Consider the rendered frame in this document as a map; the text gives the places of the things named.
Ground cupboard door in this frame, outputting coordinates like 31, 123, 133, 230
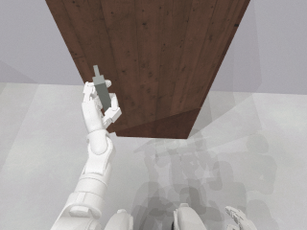
45, 0, 246, 133

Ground handle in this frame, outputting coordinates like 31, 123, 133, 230
92, 65, 111, 112

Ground left robot upper arm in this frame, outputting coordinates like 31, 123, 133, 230
52, 217, 102, 230

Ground left robot forearm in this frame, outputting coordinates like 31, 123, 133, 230
51, 129, 116, 230

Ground right robot hand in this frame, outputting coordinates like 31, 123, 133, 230
225, 206, 257, 230

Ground left robot hand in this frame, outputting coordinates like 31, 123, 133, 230
81, 80, 122, 134

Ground right robot shin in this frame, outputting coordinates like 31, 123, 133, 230
178, 203, 189, 208

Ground robot left thigh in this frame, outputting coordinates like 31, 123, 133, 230
104, 213, 133, 230

